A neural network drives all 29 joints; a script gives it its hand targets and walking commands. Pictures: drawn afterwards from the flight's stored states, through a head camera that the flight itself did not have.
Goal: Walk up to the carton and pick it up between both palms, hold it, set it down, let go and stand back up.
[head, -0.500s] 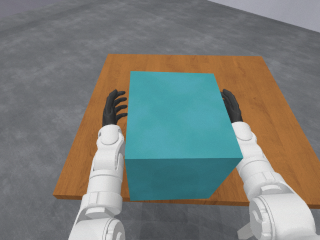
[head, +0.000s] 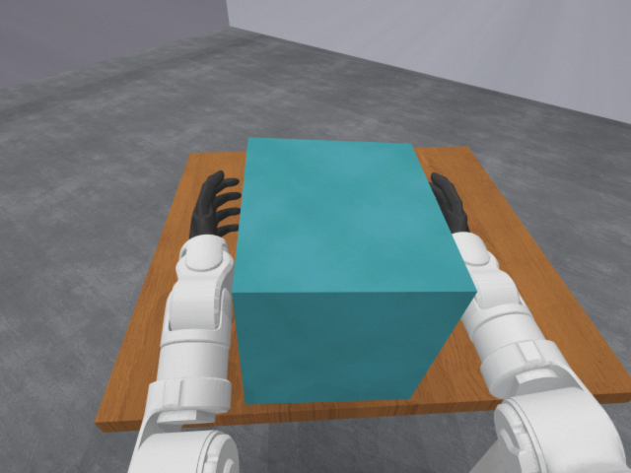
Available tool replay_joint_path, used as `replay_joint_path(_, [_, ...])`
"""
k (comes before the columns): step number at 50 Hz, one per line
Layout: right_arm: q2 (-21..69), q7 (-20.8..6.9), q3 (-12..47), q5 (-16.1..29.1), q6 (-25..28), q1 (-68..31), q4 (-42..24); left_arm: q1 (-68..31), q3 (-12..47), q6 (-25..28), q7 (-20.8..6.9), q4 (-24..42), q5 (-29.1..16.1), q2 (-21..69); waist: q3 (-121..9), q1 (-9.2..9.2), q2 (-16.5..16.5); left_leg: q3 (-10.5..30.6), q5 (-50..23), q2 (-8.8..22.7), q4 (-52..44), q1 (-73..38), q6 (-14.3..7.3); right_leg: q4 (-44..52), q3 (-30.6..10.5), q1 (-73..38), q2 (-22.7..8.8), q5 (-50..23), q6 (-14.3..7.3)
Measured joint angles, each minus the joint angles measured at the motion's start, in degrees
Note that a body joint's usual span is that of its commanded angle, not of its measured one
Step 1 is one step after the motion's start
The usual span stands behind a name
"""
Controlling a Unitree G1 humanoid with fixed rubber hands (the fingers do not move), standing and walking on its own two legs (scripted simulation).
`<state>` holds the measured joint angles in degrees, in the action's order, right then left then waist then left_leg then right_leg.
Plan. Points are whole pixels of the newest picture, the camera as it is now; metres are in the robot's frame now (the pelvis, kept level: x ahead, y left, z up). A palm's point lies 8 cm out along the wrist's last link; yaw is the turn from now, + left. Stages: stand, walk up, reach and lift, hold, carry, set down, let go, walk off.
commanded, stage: reach and lift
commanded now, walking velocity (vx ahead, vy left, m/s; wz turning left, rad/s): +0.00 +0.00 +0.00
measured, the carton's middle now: (330, 270) +0.36 -0.01 +0.11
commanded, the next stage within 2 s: hold in 1.48 s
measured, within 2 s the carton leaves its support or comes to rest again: neither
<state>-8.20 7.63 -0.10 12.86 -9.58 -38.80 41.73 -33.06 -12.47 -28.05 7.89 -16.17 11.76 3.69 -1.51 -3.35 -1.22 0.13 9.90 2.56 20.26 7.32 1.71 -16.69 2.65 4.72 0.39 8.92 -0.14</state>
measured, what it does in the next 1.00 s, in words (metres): stands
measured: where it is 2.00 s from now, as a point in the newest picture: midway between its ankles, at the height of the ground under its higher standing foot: outside the picture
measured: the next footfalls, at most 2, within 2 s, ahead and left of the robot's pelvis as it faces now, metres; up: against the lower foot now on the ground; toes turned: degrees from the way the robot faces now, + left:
none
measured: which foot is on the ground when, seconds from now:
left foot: down 0.00-1.00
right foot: down 0.00-1.00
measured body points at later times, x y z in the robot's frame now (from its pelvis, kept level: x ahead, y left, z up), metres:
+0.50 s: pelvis -0.01 +0.00 +0.00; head -0.06 +0.02 +0.45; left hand +0.39 +0.15 +0.20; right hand +0.39 -0.16 +0.19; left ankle +0.01 +0.13 -0.75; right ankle +0.00 -0.12 -0.75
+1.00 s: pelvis +0.02 +0.01 +0.00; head -0.05 +0.03 +0.44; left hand +0.39 +0.16 +0.22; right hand +0.39 -0.16 +0.22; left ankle +0.01 +0.13 -0.75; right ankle +0.00 -0.12 -0.75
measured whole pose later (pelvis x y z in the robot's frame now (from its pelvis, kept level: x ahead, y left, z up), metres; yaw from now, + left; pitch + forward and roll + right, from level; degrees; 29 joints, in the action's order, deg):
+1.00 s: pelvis +0.02 +0.01 +0.00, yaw +1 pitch -7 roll -1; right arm -9.1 12.7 2.6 19.2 -23.6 -43.8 33.7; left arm -37.4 -16.1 -41.7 1.8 -8.6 12.9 0.9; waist -2.0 -6.4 -1.6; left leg 0.6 12.5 1.8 21.5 1.7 0.8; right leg -15.4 3.1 -2.4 -0.3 10.4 1.0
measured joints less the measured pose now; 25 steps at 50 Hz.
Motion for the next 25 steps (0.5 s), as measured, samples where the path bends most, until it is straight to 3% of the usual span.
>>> replay_joint_path(8, [0.47, 0.25, -2.48, -1.10, -4.65, -3.09, -1.88, -3.81, -1.51, -2.75, -0.50, -0.40, -0.88, -0.83, -1.51, 0.38, 0.27, -0.18, -1.04, -0.27, -0.50, 0.77, -0.25, -1.03, -0.20, 1.53, -0.28, -0.26, 0.08])
replay_joint_path(16, [2.39, 0.60, -5.36, -3.30, -7.77, -6.95, 2.11, -7.23, -4.96, -4.53, -4.42, -5.19, 0.85, -2.33, -0.65, 0.04, -1.22, 0.33, -2.17, -0.69, -1.92, -1.07, -0.32, -1.18, 0.33, 0.17, -0.66, -0.32, -0.01])
replay_joint_path(25, [2.88, 0.93, -7.10, -2.86, -6.66, -7.24, 1.52, -8.93, -3.02, -3.82, -3.46, -6.21, -0.88, -3.94, -2.12, -0.76, -1.68, 1.00, -1.94, -1.05, -1.12, 0.65, -0.38, -1.46, 0.98, 1.37, -1.01, -0.11, 0.11])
